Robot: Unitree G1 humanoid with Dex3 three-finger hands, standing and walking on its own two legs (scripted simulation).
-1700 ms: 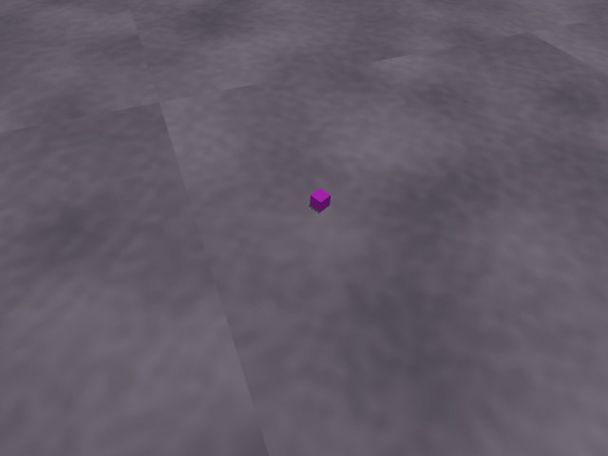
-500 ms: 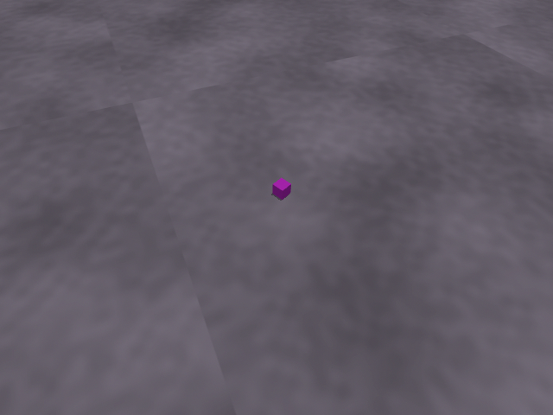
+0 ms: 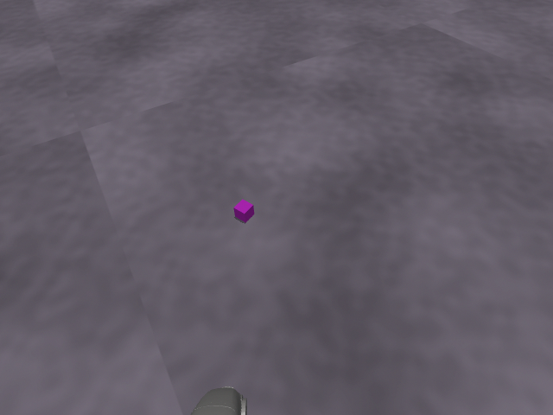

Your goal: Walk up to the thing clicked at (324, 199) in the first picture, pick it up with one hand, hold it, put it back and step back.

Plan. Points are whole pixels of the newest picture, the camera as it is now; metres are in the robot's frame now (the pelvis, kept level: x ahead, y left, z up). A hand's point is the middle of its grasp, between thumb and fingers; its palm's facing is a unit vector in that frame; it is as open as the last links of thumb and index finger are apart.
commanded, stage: walk up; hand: left
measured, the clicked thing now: (244, 210) +1.07 +0.23 -0.74
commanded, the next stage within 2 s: none
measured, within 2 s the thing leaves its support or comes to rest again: neither
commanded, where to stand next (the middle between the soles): +0.67 +0.03 m, yaw -4 degrees
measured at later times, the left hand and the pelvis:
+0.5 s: hand (137, 291) +0.35 +0.31 -0.13, palm faces -0.14 -0.92 -0.36, open 7.4 cm; pelvis +0.23 +0.04 +0.00, yaw -4 degrees
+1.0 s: hand (151, 245) +0.46 +0.31 -0.14, palm faces -0.09 -0.92 -0.38, open 7.4 cm; pelvis +0.42 +0.04 -0.01, yaw -4 degrees
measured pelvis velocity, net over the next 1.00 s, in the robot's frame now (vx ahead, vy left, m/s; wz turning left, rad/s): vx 0.42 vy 0.04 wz -0.07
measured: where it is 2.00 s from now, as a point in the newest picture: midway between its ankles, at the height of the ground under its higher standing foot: (275, 303)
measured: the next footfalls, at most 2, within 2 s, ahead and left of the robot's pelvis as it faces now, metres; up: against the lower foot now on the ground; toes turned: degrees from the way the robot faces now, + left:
left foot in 0.18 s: +0.23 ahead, +0.16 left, +0.00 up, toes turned +4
right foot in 0.60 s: +0.42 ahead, -0.11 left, +0.00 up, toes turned -7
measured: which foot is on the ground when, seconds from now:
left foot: up 0.00-0.16, down 0.18-0.64, up 0.66-1.00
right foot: down 0.00-0.22, up 0.24-0.58, down 0.60-1.00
